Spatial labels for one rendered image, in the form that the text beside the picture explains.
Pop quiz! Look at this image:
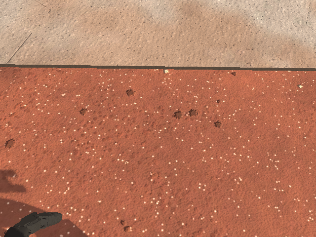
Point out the left robot hand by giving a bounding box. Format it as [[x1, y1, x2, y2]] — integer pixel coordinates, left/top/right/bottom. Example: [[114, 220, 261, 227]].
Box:
[[4, 211, 62, 237]]

